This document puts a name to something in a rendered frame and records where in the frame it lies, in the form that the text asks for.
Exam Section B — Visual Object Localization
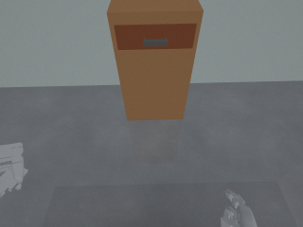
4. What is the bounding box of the drawer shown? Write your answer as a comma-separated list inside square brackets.
[114, 23, 196, 50]

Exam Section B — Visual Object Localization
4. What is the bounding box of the handle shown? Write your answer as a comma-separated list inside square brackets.
[143, 37, 168, 46]

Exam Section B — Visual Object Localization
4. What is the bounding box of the right robot hand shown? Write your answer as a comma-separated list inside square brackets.
[221, 189, 258, 227]

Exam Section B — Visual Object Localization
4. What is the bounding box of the cabinet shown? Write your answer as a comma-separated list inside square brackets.
[106, 0, 204, 121]

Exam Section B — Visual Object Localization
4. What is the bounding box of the left robot hand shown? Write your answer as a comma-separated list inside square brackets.
[0, 142, 28, 200]

